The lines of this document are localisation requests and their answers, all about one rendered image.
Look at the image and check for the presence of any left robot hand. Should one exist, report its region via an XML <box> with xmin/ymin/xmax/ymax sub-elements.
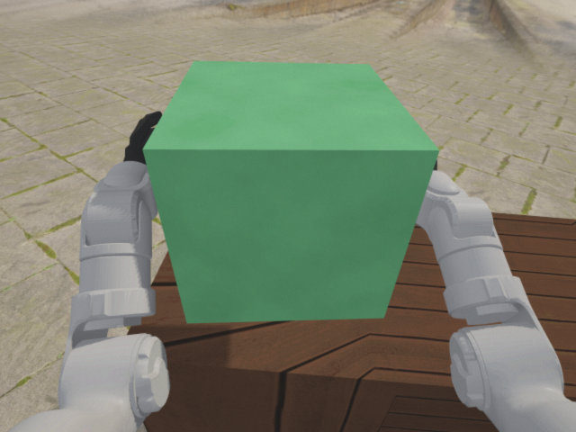
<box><xmin>123</xmin><ymin>112</ymin><xmax>162</xmax><ymax>165</ymax></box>

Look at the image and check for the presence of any right robot forearm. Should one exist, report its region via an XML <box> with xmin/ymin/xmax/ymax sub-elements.
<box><xmin>416</xmin><ymin>170</ymin><xmax>564</xmax><ymax>393</ymax></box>

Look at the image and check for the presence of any carton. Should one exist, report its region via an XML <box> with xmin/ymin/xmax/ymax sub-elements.
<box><xmin>143</xmin><ymin>61</ymin><xmax>439</xmax><ymax>323</ymax></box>

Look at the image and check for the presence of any left robot upper arm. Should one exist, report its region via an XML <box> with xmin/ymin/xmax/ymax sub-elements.
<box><xmin>8</xmin><ymin>333</ymin><xmax>170</xmax><ymax>432</ymax></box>

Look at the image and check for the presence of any pedestal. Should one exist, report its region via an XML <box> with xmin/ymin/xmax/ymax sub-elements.
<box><xmin>127</xmin><ymin>212</ymin><xmax>576</xmax><ymax>432</ymax></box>

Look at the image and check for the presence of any right robot upper arm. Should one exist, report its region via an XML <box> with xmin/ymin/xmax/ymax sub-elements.
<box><xmin>449</xmin><ymin>321</ymin><xmax>576</xmax><ymax>432</ymax></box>

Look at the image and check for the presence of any left robot forearm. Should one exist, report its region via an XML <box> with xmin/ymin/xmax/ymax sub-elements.
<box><xmin>58</xmin><ymin>161</ymin><xmax>158</xmax><ymax>409</ymax></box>

